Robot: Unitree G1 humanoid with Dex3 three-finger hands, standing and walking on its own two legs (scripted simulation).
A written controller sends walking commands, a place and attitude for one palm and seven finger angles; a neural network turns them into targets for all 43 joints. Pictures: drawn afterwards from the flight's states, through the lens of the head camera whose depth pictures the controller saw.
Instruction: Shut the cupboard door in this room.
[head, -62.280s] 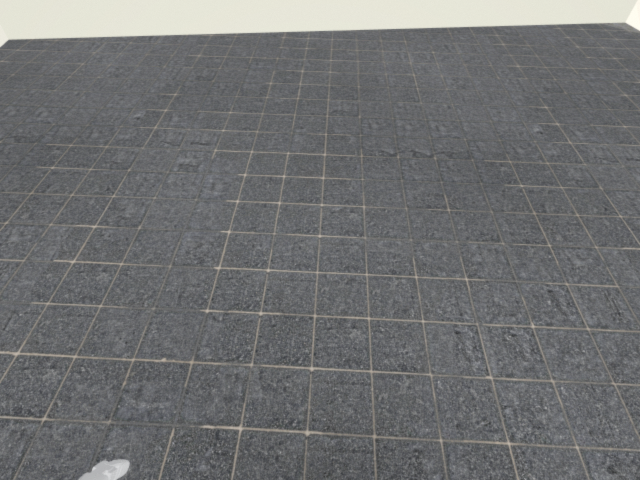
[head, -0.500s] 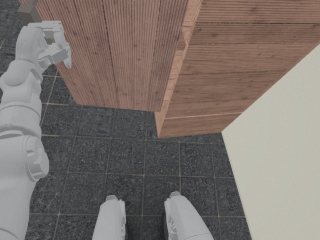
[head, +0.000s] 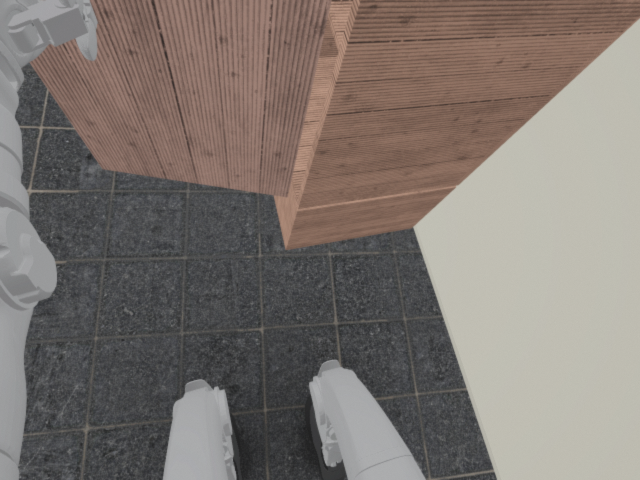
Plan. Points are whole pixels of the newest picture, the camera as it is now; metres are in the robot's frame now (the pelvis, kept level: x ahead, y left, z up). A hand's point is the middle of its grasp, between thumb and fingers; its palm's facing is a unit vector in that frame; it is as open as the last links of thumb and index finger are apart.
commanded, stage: push the door shut along its arc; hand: left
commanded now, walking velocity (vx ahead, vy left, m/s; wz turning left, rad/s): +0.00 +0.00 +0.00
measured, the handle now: out of the picture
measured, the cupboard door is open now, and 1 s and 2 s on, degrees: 72 69 69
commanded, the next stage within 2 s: pull the fist back off the door in 0.10 s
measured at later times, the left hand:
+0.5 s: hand (104, 16) +0.60 +0.14 +0.10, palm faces +0.10 -0.99 -0.02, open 3.1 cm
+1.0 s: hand (107, 85) +0.52 +0.14 +0.10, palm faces +0.08 -1.00 -0.02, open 3.1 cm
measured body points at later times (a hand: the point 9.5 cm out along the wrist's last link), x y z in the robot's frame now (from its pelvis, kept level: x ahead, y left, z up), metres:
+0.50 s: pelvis +0.01 -0.01 +0.02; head +0.19 +0.02 +0.43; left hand +0.59 +0.19 +0.10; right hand -0.03 -0.24 -0.09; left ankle +0.05 +0.10 -0.60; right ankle +0.04 -0.13 -0.60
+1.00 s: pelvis +0.02 -0.02 +0.04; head +0.15 +0.00 +0.47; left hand +0.51 +0.19 +0.10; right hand +0.07 -0.29 -0.07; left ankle +0.05 +0.10 -0.60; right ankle +0.04 -0.13 -0.60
